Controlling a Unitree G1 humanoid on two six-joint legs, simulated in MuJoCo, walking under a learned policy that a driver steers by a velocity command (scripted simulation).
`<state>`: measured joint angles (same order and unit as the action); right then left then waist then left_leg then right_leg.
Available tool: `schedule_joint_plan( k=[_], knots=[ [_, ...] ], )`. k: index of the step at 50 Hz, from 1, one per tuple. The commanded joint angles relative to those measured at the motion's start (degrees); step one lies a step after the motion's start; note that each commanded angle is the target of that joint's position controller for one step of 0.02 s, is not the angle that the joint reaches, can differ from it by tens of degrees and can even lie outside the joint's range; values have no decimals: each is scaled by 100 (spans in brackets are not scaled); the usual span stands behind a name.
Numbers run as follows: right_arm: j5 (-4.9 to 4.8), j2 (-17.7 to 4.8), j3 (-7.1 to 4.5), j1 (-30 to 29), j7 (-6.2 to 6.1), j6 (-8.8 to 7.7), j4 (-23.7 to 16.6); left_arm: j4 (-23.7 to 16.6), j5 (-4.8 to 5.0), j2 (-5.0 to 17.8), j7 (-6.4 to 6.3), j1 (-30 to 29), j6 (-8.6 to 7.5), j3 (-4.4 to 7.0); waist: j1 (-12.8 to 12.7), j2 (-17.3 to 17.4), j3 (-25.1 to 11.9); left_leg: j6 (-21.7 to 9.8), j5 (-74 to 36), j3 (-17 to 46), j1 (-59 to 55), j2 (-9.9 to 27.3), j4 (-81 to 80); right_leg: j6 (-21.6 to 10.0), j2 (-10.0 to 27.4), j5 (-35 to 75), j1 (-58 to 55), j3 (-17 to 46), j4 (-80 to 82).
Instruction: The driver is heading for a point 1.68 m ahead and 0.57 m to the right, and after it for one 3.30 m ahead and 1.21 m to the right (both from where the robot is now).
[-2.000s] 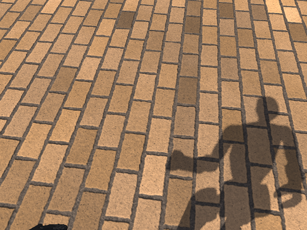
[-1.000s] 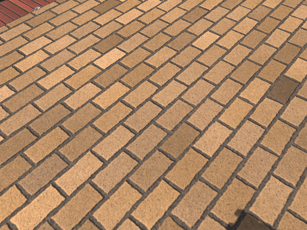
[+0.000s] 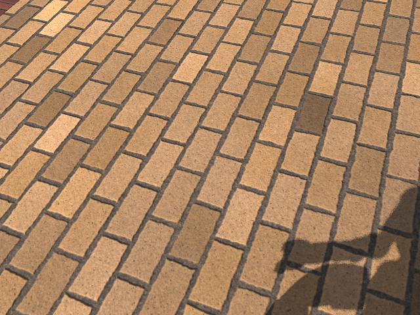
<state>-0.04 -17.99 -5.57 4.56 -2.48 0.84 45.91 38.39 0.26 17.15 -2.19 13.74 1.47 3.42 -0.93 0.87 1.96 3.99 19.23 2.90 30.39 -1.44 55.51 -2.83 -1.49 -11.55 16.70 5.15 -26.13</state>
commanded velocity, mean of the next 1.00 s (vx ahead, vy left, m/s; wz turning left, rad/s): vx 0.00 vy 0.00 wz -0.51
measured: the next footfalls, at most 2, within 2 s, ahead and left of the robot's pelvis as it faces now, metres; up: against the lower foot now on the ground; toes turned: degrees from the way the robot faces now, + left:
left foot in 0.22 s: +0.07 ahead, +0.14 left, +0.00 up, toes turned -13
right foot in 0.62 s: +0.00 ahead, -0.12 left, +0.00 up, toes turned -25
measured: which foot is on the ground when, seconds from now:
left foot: up 0.00-0.20, down 0.22-0.62, up 0.64-1.00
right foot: down 0.00-0.22, up 0.24-0.60, down 0.62-1.00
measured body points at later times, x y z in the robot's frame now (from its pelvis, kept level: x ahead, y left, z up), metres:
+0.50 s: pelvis +0.01 +0.03 +0.00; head +0.05 +0.03 +0.44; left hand +0.23 +0.26 -0.10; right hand +0.05 -0.28 -0.11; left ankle +0.03 +0.15 -0.75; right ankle -0.03 -0.11 -0.69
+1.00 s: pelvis +0.00 -0.02 -0.01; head +0.02 -0.04 +0.44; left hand +0.29 +0.12 -0.08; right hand -0.02 -0.33 -0.12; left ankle +0.08 +0.11 -0.72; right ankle -0.03 -0.11 -0.75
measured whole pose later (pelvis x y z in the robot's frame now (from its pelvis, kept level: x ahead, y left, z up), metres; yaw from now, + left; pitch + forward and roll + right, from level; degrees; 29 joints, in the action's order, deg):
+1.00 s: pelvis +0.00 -0.02 -0.01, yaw -30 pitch +0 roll +1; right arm -0.3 -17.7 -3.7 8.0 -0.7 1.3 45.2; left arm 35.0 -0.7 15.9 -0.5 8.6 1.2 2.0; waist -0.1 1.0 2.7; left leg 4.3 20.6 1.9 20.4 2.0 41.4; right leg -3.1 -4.0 -13.0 14.6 4.3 -27.4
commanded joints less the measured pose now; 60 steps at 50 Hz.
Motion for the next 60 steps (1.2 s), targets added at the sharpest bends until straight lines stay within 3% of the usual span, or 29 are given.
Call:
schedule_joint_plan(
  k=[1,7,9,10,11,12,13,14,16,19,23,28,30,31,32,33,34,35,36,37,43,48,51,52,53,54,55,56,60],
  knots=[
    [-28,-272,-10,-337,49,-125,-407,-430,21,1061,-70,-38,-14,316,-62,-932,-685,98,-62,190,183,9,-847,-942,1241,1464,-1098,1509,538],
    [-92,-469,-36,-95,193,-238,-364,-585,58,1109,26,-304,84,352,-28,-1093,-699,-7,85,224,-770,-147,-2104,-952,1142,1836,-862,2239,328],
    [-83,-503,-68,262,237,-291,-263,-648,143,1068,13,-545,120,340,217,-1017,-748,-146,-755,123,-1449,-121,-3305,-702,897,1702,-741,2270,63],
    [-44,-673,-125,442,229,-297,-208,-668,143,945,-4,-508,126,308,227,-826,-817,-297,-1355,298,-2079,250,-3670,-450,665,1043,-357,2125,-186],
    [58,-1053,-199,508,191,-260,-254,-664,54,623,14,-234,120,223,39,292,-968,-743,-2033,1311,-2771,1402,-3766,-123,79,-641,395,1406,-1292],
    [218,-1305,-233,385,193,-214,-247,-839,91,719,26,-149,72,271,-120,1594,-627,-1752,-3015,2557,-2642,2322,-3860,210,-684,-2577,1578,422,-2317],
    [204,-981,-150,186,177,-238,-397,-715,1,1193,33,-19,31,401,-58,1091,-590,-2100,-3020,2503,-2441,2572,-3842,443,-225,-2524,1693,474,-3514],
    [152,-672,-62,-89,140,-236,-480,-587,55,1338,57,15,50,488,-142,770,-506,-1881,-2804,1876,-2322,2188,-3756,521,-134,-2119,1679,443,-3935],
    [14,-520,-3,-301,87,-205,-524,-464,45,1091,43,59,159,455,-115,662,-323,-1554,-2483,1114,-2375,1682,-3685,714,-57,-1496,1909,325,-4314],
    [56,-615,-5,40,4,-113,-448,-680,129,743,106,-311,174,319,135,782,-303,-1637,-2805,527,-2630,1517,-3754,869,81,-1127,1995,-105,-3850],
    [52,-893,-89,179,22,-29,-453,-894,82,577,183,-592,157,206,346,880,-501,-1708,-2948,224,-2911,1736,-3719,884,370,-1136,1506,-393,-2653],
    [-91,-1121,-164,118,165,-26,-454,-937,92,699,277,-389,216,250,243,951,-493,-1538,-2951,-72,-2632,1915,-3468,584,309,-873,523,-798,-1310],
    [-207,-1048,-147,49,185,-48,-415,-818,76,711,296,-26,234,309,-21,797,-525,-1185,-2561,-350,-2355,1791,-2911,278,134,-34,-249,-953,-164],
    [-167,-814,-89,406,212,-74,-274,-751,61,914,241,206,226,401,-58,277,-636,-786,-1887,-709,-1852,1527,-2209,56,167,816,-1035,-635,334],
    [136,-429,38,466,237,-92,-426,-833,59,1626,140,431,197,576,31,-1453,-781,-194,525,-1219,-317,854,-437,-499,1569,3150,-2132,1292,399],
    [160,-437,55,-89,174,-104,-731,-984,-133,1723,199,358,54,525,-198,-1800,-945,10,2073,-483,632,143,818,-1715,2485,3591,-1787,2631,511],
    [47,-715,-30,-271,140,-86,-736,-953,-167,1415,260,340,-79,446,-328,-1108,-975,-26,1893,-13,677,295,1415,-1761,2267,3100,-1657,2263,640],
    [-39,-744,-54,-232,124,-71,-721,-891,-117,1262,246,104,-155,394,-144,-960,-743,-109,1392,83,688,399,1426,-1429,1917,2617,-1439,1772,631],
    [-26,-752,-74,-66,90,-52,-580,-898,-32,1100,210,-188,-161,353,-6,-693,-653,-113,962,102,657,488,1206,-1124,1631,2161,-1338,1418,618],
    [13,-805,-91,18,71,-30,-530,-919,24,980,169,-405,-144,290,78,-762,-606,-68,633,79,519,495,1055,-999,1497,2197,-1184,1224,616],
    [-17,-496,31,126,121,-1,-456,-834,-70,814,72,-433,-122,174,49,-863,-690,118,47,-35,-209,395,-185,-1004,1269,1939,-1048,943,672],
    [-33,-512,72,87,165,-24,-491,-670,-108,846,147,-498,-78,149,-81,-932,-433,43,218,-115,-945,362,-1341,-1071,1271,1053,-571,1191,669],
    [-17,-399,108,315,207,-90,-424,-550,-46,654,189,-688,-79,53,120,-802,-416,-93,-382,-211,-1591,299,-2549,-906,1140,971,-415,1256,442],
    [45,-351,141,436,231,-129,-390,-464,-25,534,198,-628,-95,2,231,-652,-431,-185,-1222,-177,-2068,329,-3331,-693,1010,867,-268,1190,378],
    [129,-522,133,528,220,-161,-398,-384,-101,390,201,-421,-145,-51,155,-367,-586,-323,-2096,231,-2593,702,-3430,-385,773,516,-81,1058,214],
    [145,-947,61,474,192,-165,-444,-352,-198,405,227,-125,-194,-39,-180,390,-621,-632,-2902,625,-2665,1201,-3214,-106,290,-130,57,588,-140],
    [94,-739,114,222,215,-165,-369,-317,-215,283,215,-48,-194,-65,-318,855,-676,-990,-1940,739,-2019,1266,-3291,129,99,-456,-410,233,1],
    [75,-461,182,21,247,-184,-447,-275,-224,445,197,-326,-171,-40,-151,698,-471,-894,-1150,616,-1749,1020,-3377,217,132,-230,-592,224,28],
    [79,-465,233,283,239,-319,-321,-237,-135,464,139,-494,-51,7,51,364,-338,-538,-1047,251,-1776,679,-3221,73,203,441,-536,362,-14]
  ],
)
